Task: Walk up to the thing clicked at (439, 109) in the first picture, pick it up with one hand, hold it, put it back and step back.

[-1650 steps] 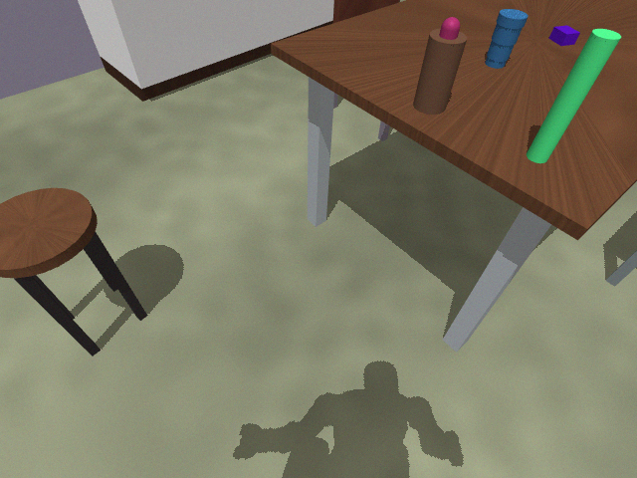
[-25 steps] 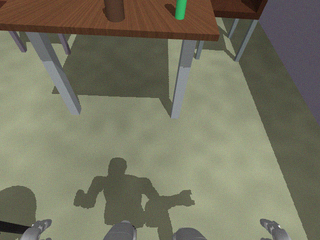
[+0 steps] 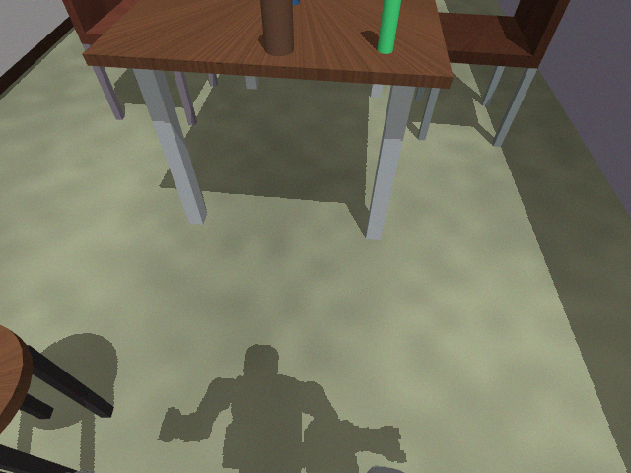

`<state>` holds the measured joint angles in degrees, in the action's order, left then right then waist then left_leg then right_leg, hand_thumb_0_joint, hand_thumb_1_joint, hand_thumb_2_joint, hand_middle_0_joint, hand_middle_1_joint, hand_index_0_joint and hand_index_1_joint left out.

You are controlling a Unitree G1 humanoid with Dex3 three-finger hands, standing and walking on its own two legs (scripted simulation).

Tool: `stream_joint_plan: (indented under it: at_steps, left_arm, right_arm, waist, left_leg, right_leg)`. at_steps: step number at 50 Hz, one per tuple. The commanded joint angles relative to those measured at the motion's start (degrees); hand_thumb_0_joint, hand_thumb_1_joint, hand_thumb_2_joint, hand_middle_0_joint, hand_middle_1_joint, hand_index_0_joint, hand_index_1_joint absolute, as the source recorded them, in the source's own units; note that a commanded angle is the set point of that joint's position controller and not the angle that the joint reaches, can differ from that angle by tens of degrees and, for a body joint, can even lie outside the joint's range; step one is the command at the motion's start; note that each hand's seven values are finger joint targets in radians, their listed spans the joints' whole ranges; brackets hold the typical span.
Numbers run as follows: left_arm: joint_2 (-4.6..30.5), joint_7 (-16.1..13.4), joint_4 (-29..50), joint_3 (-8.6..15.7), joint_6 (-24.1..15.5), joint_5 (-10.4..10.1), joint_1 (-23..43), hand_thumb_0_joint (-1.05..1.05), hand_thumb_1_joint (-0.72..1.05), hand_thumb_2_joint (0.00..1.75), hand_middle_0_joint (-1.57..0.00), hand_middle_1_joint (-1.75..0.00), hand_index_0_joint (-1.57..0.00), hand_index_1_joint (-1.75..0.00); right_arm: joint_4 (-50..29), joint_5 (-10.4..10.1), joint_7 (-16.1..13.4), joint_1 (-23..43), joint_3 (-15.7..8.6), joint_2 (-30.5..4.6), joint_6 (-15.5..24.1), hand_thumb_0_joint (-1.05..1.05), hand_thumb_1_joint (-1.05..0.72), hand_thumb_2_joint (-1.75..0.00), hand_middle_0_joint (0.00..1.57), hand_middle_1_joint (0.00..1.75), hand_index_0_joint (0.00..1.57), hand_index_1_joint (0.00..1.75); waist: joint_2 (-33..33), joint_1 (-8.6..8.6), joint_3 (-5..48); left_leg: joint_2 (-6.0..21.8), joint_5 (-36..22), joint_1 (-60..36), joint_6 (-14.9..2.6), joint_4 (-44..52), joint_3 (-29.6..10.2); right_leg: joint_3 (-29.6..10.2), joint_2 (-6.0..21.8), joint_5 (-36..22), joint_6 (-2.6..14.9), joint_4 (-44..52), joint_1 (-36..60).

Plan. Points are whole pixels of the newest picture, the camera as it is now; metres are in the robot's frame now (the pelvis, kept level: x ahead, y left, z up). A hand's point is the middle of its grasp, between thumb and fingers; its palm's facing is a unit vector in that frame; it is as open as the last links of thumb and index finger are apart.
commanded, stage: step back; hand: left
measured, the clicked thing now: (276, 9) +1.11 +0.15 +0.10
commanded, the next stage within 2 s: stand in 0.78 s
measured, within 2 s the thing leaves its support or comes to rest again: neither
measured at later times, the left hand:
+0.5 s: hand out of the picture +0.08 +0.29 -0.15, palm faces -0.01 -0.93 -0.37, open 7.3 cm
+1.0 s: hand (136, 451) +0.16 +0.26 -0.13, palm faces -0.03 -0.94 -0.34, open 7.3 cm
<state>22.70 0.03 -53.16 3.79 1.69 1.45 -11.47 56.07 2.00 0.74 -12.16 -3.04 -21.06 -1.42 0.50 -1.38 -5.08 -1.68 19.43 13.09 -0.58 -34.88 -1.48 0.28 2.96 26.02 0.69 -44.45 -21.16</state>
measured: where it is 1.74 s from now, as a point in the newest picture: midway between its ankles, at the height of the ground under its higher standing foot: outside the picture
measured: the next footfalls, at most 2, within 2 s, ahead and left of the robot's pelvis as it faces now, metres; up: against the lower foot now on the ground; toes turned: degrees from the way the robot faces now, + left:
none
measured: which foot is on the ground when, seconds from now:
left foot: down 0.00-1.00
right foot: down 0.00-1.00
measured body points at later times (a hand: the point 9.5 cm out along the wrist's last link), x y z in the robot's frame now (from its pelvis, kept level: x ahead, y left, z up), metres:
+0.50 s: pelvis +0.02 +0.01 +0.01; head +0.03 +0.02 +0.45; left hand +0.08 +0.33 -0.12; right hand +0.09 -0.30 -0.12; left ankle +0.02 +0.14 -0.72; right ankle +0.03 -0.11 -0.72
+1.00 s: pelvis +0.04 +0.01 +0.02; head +0.05 +0.01 +0.47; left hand +0.16 +0.31 -0.10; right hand +0.13 -0.29 -0.11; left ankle +0.02 +0.14 -0.72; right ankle +0.04 -0.11 -0.72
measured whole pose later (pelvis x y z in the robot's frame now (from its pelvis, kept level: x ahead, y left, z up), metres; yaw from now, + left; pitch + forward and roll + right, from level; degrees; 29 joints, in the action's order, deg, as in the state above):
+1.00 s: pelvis +0.04 +0.01 +0.02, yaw -1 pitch -3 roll +0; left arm 19.4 0.0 -62.1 0.5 -0.6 -0.2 -1.9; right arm 62.3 0.1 0.0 -3.2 -1.1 -19.8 0.8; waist -0.1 0.2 -4.7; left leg 0.4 13.9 5.2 0.3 -22.0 0.9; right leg -0.2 0.9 12.3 -0.7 -23.1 -7.9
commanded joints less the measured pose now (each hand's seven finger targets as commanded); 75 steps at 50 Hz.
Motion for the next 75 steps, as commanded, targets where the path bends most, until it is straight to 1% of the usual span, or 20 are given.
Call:
stream_joint_plan:
  at_steps: [1, 4, 5, 7, 8, 15, 16, 17, 18, 19, 22, 25, 27, 29, 35, 38, 41, 46, 59, 75]
  left_arm:
    - [10.2, 0.5, 2.9, 2.4, -2.8, -0.7, 2.2, 0.0, 0.9, 0.9, -0.2, -0.3, -0.2, -0.3]
    - [9.3, 0.3, -0.1, 2.6, -3.8, 0.0, -0.9, 0.0, 0.9, 0.9, -0.2, -0.3, -0.2, -0.3]
    - [10.1, -0.1, -0.3, 3.1, -4.1, 0.6, -1.9, 0.0, 0.9, 0.9, -0.2, -0.3, -0.2, -0.3]
    - [17.3, -0.3, 0.0, 4.2, -4.7, 1.4, -0.6, 0.0, 0.9, 0.9, -0.2, -0.3, -0.2, -0.3]
    - [16.9, -0.4, 1.6, 4.2, -4.9, 1.2, 3.0, 0.0, 0.9, 0.9, -0.2, -0.3, -0.2, -0.3]
    - [11.6, 0.1, 1.8, 2.1, -4.2, 0.6, 6.4, 0.0, 0.9, 0.9, -0.2, -0.3, -0.2, -0.3]
    - [9.8, 0.2, 1.7, 1.2, -4.0, 0.4, 5.0, 0.0, 0.9, 0.9, -0.2, -0.3, -0.2, -0.3]
    - [6.3, 0.5, 2.0, 0.3, -3.7, -0.3, 4.7, 0.0, 0.9, 0.9, -0.2, -0.3, -0.2, -0.3]
    - [9.3, 0.1, 0.7, 1.1, -3.2, -0.6, 5.1, 0.0, 0.9, 0.9, -0.2, -0.3, -0.2, -0.3]
    - [11.2, 0.1, 0.3, 1.7, -3.3, -0.4, 4.6, 0.0, 0.9, 0.9, -0.2, -0.3, -0.2, -0.3]
    - [9.0, 0.1, -0.9, 1.1, -4.1, -0.9, 2.7, 0.0, 0.9, 0.9, -0.2, -0.3, -0.2, -0.3]
    - [8.2, -0.7, -3.1, 1.1, -5.0, -0.4, 0.1, 0.0, 0.9, 0.9, -0.2, -0.3, -0.2, -0.3]
    - [13.9, -1.1, -3.0, 2.1, -5.5, -0.3, 0.6, 0.0, 0.9, 0.9, -0.2, -0.3, -0.2, -0.3]
    - [14.0, -1.0, -1.8, 1.8, -5.3, -0.5, 4.3, 0.0, 0.9, 0.9, -0.2, -0.3, -0.2, -0.3]
    - [10.6, -1.2, -2.4, 0.7, -4.6, -0.8, 6.7, 0.0, 0.9, 0.9, -0.2, -0.3, -0.2, -0.3]
    - [11.1, -1.3, -2.6, 0.7, -4.4, -0.8, 7.6, 0.0, 0.9, 0.9, -0.2, -0.3, -0.2, -0.3]
    - [8.6, -1.0, -4.2, -0.6, -3.7, -2.0, 8.8, 0.0, 0.9, 0.9, -0.2, -0.3, -0.2, -0.3]
    - [9.0, -1.0, -5.6, -0.8, -3.7, -1.4, 10.5, 0.0, 0.9, 0.9, -0.2, -0.3, -0.2, -0.3]
    - [9.2, -0.4, -8.6, -1.1, -4.0, -0.9, 11.3, 0.0, 0.9, 0.9, -0.2, -0.3, -0.2, -0.3]
    - [10.0, -0.1, -9.2, -1.4, -3.9, -0.8, 8.3, 0.0, 0.9, 0.9, -0.2, -0.3, -0.2, -0.3]
  right_arm:
    - [-5.3, 0.5, -1.1, 7.8, -2.6, -14.5, 3.2, 0.0, -0.9, -0.9, 0.2, 0.3, 0.2, 0.3]
    - [-4.6, -0.1, -0.3, 7.8, -2.1, -12.4, 2.2, 0.0, -0.9, -0.9, 0.2, 0.3, 0.2, 0.3]
    - [-4.7, -0.2, -0.4, 6.6, -1.6, -10.7, 1.9, 0.0, -0.9, -0.9, 0.2, 0.3, 0.2, 0.3]
    - [-4.1, -0.3, -0.8, 6.4, -2.1, -10.3, 1.5, 0.0, -0.9, -0.9, 0.2, 0.3, 0.2, 0.3]
    - [-3.2, -0.2, -0.7, 3.8, -2.6, -12.0, 1.6, 0.0, -0.9, -0.9, 0.2, 0.3, 0.2, 0.3]
    - [-0.1, 0.2, -0.3, -1.8, -2.9, -9.9, 3.3, 0.0, -0.9, -0.9, 0.2, 0.3, 0.2, 0.3]
    - [-0.4, 0.7, -0.6, -2.0, -3.5, -10.9, 3.5, 0.0, -0.9, -0.9, 0.2, 0.3, 0.2, 0.3]
    - [-1.0, 1.4, -1.0, -0.2, -3.8, -13.8, 3.9, 0.0, -0.9, -0.9, 0.2, 0.3, 0.2, 0.3]
    - [-2.3, 1.0, -0.9, 3.3, -4.0, -17.0, 4.0, 0.0, -0.9, -0.9, 0.2, 0.3, 0.2, 0.3]
    - [-2.6, 0.7, -0.9, 5.3, -3.9, -16.7, 4.0, 0.0, -0.9, -0.9, 0.2, 0.3, 0.2, 0.3]
    - [-2.3, 0.8, -1.1, 6.2, -3.1, -14.0, 4.4, 0.0, -0.9, -0.9, 0.2, 0.3, 0.2, 0.3]
    - [-2.0, -0.7, -1.0, 7.7, -2.1, -11.9, 3.3, 0.0, -0.9, -0.9, 0.2, 0.3, 0.2, 0.3]
    - [-2.1, -1.7, -1.3, 6.2, -1.5, -9.9, 3.0, 0.0, -0.9, -0.9, 0.2, 0.3, 0.2, 0.3]
    - [-0.5, -1.1, -1.5, 4.6, -1.6, -10.0, 3.1, 0.0, -0.9, -0.9, 0.2, 0.3, 0.2, 0.3]
    - [1.4, -1.3, -1.5, 6.3, -1.7, -11.5, 3.6, 0.0, -0.9, -0.9, 0.2, 0.3, 0.2, 0.3]
    - [1.7, -1.2, -1.7, 7.4, -1.7, -11.0, 3.2, 0.0, -0.9, -0.9, 0.2, 0.3, 0.2, 0.3]
    - [2.4, -1.5, -1.5, 9.0, -1.0, -12.5, 3.8, 0.0, -0.9, -0.9, 0.2, 0.3, 0.2, 0.3]
    - [3.1, -1.9, -1.5, 9.8, -0.5, -11.0, 3.8, 0.0, -0.9, -0.9, 0.2, 0.3, 0.2, 0.3]
    - [4.7, -1.6, -0.9, 11.8, 0.1, -10.5, 3.3, 0.0, -0.9, -0.9, 0.2, 0.3, 0.2, 0.3]
    - [5.8, -1.2, -0.4, 8.4, 0.3, -10.9, 3.3, 0.0, -0.9, -0.9, 0.2, 0.3, 0.2, 0.3]
  waist:
    - [-6.7, -0.4, 0.0]
    - [-7.9, -1.37, 2.1]
    - [-4.5, -1.67, 2.4]
    - [7.7, -1.94, -1.0]
    - [4.6, -0.19, -3.2]
    - [5.2, 2.83, 4.9]
    - [0.1, 3.01, 5.6]
    - [-8.8, 2.51, 5.3]
    - [-8.6, 2.15, 2.1]
    - [-5.5, 1.73, 0.2]
    - [-9.3, 0.82, 2.8]
    - [-8.9, -1.0, 6.6]
    - [0.2, 0.21, 9.9]
    - [1.6, 1.44, 9.1]
    - [1.2, 0.79, 10.1]
    - [1.2, 0.89, 9.3]
    - [-0.4, 0.61, 7.6]
    - [-1.3, 1.33, 10.2]
    - [-1.2, 1.48, 5.5]
    - [0.5, 1.24, 4.9]
  left_leg:
    - [13.9, 14.9, 6.3, -8.44, 18.3, -15.0]
    - [9.5, 13.9, 11.7, -4.15, 12.6, -8.5]
    - [7.9, 14.0, 15.1, -2.82, 7.8, -6.6]
    - [0.0, 14.6, 14.2, -0.06, -11.4, -2.6]
    - [2.3, 11.7, 12.7, 0.45, -14.4, -4.7]
    - [1.2, -0.1, -5.8, -0.36, 8.4, 1.2]
    - [3.9, 1.2, -8.6, -0.86, 12.7, -3.2]
    - [14.2, 11.4, -7.9, -4.13, 20.3, -20.4]
    - [20.3, 22.2, 1.6, -9.35, 23.7, -26.5]
    - [20.1, 20.3, 5.0, -11.05, 22.9, -24.8]
    - [15.5, -5.2, -2.3, -8.07, 15.5, -13.6]
    - [11.5, -25.6, -0.4, -4.0, 6.1, -5.0]
    - [5.5, -15.6, 3.1, -0.2, 0.4, -1.3]
    - [5.5, -7.7, 1.6, 0.01, 2.0, -1.0]
    - [9.1, -28.4, -4.3, -3.05, 6.0, -2.4]
    - [8.1, -24.4, -2.5, -2.19, 6.2, -1.4]
    - [9.9, -28.6, -5.2, -1.98, 12.5, -4.9]
    - [9.6, -32.8, -10.2, -0.72, 14.6, -3.2]
    - [9.0, -11.4, -7.5, -0.11, 20.8, -3.0]
    - [8.6, -4.5, -4.6, -0.55, 20.5, -4.2]
  right_leg:
    - [-1.1, -0.4, -1.7, 0.59, 2.1, 1.5]
    - [1.5, -3.9, -7.1, 0.93, 18.0, 16.7]
    - [-3.2, -1.9, -6.2, 1.66, 20.8, 20.7]
    - [-30.2, 15.9, 26.0, 10.05, 34.8, 5.6]
    - [-31.6, 18.5, 26.5, 12.44, 35.1, 1.8]
    - [-9.0, 7.6, -0.1, 5.74, 21.1, -1.3]
    - [-5.9, 5.0, -1.5, 4.31, 15.5, -3.3]
    - [-2.3, -0.5, -0.8, 1.08, 6.8, -8.7]
    - [-1.3, -1.7, 3.7, 0.25, 0.8, -5.3]
    - [-3.9, -0.7, 3.7, 0.28, -2.0, -2.6]
    - [-2.0, -0.5, 0.0, 0.4, 6.5, -0.7]
    - [-0.4, -2.1, -17.3, 0.47, 22.5, 14.0]
    - [-13.1, 6.6, -27.9, 4.99, 19.0, 17.1]
    - [-15.5, 10.7, -29.5, 8.05, 17.6, 15.0]
    - [-4.8, 2.9, -34.6, 2.41, 13.3, 14.0]
    - [-6.4, 4.2, -33.0, 3.11, 14.4, 15.2]
    - [-5.2, 2.9, -32.6, 0.69, 18.5, 15.5]
    - [-5.0, 3.6, -35.9, 0.76, 21.4, 18.5]
    - [-6.0, 4.1, -21.0, -0.07, 29.4, 15.7]
    - [-6.8, 4.2, -10.9, 0.34, 30.7, 12.2]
